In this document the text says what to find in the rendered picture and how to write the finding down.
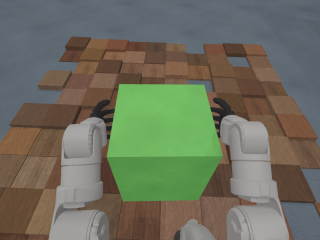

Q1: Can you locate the right robot forearm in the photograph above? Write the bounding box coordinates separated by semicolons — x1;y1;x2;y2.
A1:
220;115;290;240

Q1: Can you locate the carton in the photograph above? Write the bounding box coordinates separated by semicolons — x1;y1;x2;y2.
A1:
107;84;223;202

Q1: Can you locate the robot right upper arm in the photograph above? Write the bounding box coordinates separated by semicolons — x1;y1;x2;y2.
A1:
226;205;289;240

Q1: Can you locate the left robot forearm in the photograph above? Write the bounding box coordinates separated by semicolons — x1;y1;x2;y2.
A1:
48;117;108;240

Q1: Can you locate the robot right shin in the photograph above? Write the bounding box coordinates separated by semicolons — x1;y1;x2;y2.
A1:
185;219;198;225

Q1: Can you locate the right robot hand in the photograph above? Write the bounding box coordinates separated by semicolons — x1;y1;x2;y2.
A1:
210;97;234;138

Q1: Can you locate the robot right thigh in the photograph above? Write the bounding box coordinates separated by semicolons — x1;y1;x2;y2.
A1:
180;223;216;240

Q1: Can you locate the robot left upper arm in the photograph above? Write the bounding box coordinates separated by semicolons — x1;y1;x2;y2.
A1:
49;209;110;240

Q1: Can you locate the left robot hand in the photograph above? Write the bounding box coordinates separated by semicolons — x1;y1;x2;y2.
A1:
90;99;115;140

